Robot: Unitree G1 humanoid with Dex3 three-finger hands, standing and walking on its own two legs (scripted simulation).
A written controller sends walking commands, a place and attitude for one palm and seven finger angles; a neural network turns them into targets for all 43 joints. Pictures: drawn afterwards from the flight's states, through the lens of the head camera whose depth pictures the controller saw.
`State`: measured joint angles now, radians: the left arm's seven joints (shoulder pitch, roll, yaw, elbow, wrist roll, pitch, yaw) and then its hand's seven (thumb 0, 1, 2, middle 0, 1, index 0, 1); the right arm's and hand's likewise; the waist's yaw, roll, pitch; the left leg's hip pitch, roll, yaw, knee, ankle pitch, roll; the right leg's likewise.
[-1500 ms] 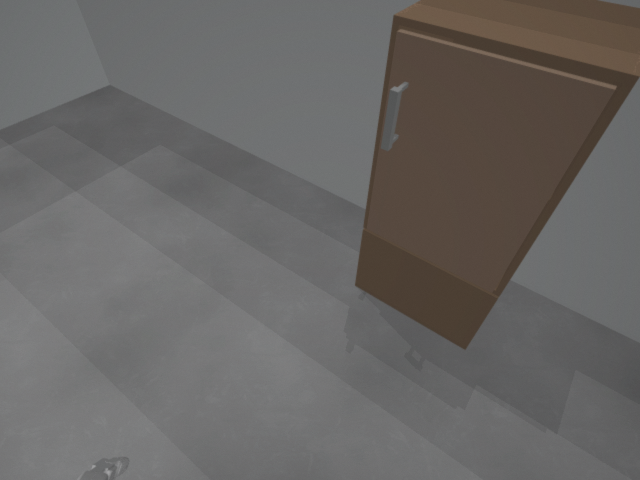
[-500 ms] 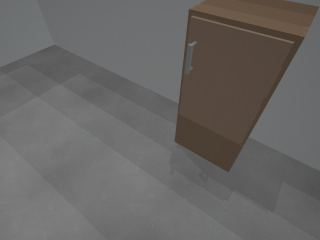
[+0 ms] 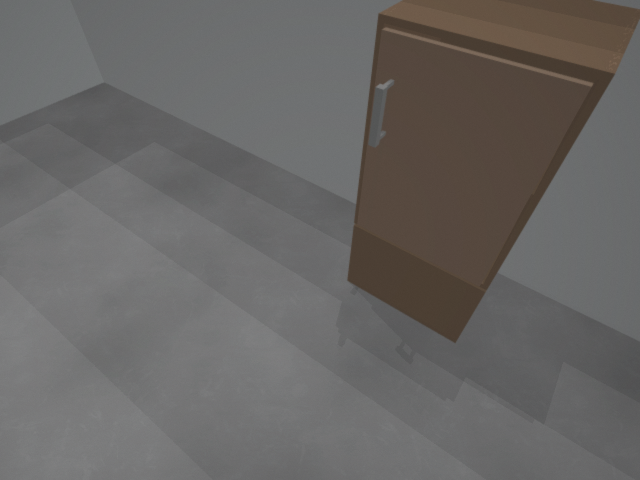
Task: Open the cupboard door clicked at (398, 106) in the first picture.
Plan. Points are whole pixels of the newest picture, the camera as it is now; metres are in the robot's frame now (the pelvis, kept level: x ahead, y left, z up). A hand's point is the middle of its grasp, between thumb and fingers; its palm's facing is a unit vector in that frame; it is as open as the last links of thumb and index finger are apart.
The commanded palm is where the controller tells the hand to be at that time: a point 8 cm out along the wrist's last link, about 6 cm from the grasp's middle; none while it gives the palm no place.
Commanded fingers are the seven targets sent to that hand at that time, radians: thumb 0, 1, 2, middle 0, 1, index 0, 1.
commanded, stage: turn to face it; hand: left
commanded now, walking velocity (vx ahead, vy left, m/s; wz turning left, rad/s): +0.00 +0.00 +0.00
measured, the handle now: (381, 113) +0.89 -0.10 +0.00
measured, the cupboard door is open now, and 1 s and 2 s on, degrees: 0 0 0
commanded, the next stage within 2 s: take the last steps up to it in 1.06 s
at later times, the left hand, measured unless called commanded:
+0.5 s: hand out of the picture +0.06 +0.17 -0.18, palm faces -0.17 -0.94 -0.29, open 7.4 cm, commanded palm none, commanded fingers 0.00 0.90 0.90 -0.20 -0.30 -0.20 -0.30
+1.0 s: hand out of the picture +0.12 +0.20 -0.19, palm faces -0.35 -0.91 -0.22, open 7.4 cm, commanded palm none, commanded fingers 0.00 0.90 0.90 -0.20 -0.30 -0.20 -0.30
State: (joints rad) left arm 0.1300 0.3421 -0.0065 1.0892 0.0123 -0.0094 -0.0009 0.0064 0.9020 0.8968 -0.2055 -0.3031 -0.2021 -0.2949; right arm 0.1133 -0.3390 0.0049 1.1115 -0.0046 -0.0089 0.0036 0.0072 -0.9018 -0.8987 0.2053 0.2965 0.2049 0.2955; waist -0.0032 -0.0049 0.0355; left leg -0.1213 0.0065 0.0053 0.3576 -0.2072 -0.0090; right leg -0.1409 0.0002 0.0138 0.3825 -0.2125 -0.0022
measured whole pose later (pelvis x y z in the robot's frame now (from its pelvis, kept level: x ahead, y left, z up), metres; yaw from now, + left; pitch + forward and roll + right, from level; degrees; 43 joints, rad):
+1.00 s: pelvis -0.02 +0.03 -0.01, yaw -25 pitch +1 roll -1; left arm 0.23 0.26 0.08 0.93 0.02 0.06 0.01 0.01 0.90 0.90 -0.20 -0.30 -0.20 -0.29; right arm 0.16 -0.20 -0.03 0.92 0.00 0.01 -0.03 0.01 -0.91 -0.90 0.20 0.30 0.20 0.30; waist 0.02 -0.06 0.02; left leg -0.24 -0.01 0.01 0.53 -0.31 0.02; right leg -0.40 0.11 0.18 0.63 -0.31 0.01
